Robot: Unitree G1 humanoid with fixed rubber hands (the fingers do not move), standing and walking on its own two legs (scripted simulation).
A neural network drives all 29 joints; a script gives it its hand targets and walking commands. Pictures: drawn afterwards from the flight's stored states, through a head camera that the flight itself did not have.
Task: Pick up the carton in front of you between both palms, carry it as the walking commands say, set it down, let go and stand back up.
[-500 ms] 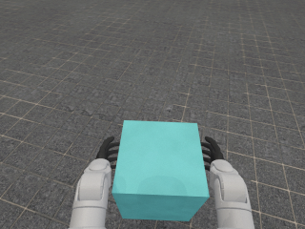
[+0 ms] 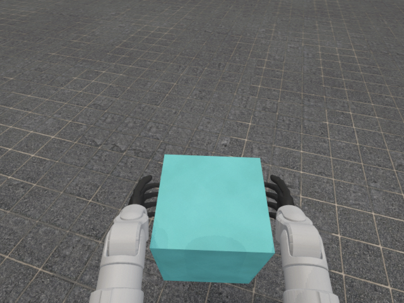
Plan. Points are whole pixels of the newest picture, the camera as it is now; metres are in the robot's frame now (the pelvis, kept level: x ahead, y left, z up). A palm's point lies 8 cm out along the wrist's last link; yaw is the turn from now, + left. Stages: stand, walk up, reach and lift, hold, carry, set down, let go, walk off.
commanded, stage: carry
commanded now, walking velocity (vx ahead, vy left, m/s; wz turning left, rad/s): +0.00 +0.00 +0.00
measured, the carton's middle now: (209, 222) +0.31 +0.00 -0.05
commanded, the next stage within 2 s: none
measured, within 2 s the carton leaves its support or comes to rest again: neither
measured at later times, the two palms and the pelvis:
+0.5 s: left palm (133, 216) +0.28 +0.15 +0.04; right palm (282, 217) +0.28 -0.14 +0.04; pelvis -0.01 +0.01 +0.00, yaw +0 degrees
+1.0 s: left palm (153, 179) +0.36 +0.13 +0.04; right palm (286, 178) +0.37 -0.17 +0.05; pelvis +0.08 -0.03 +0.02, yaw +1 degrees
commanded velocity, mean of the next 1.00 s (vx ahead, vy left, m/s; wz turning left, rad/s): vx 0.21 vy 0.00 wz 0.00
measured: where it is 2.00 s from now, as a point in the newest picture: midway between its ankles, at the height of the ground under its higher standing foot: (201, 287)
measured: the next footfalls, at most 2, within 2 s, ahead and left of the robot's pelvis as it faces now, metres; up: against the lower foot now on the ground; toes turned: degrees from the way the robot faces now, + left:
left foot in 1.28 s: +0.37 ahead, +0.12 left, +0.00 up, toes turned +9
right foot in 1.60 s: +0.44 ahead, -0.11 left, +0.00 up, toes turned +14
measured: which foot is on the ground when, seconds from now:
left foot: down 0.00-0.90, up 0.92-1.00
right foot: down 0.00-1.00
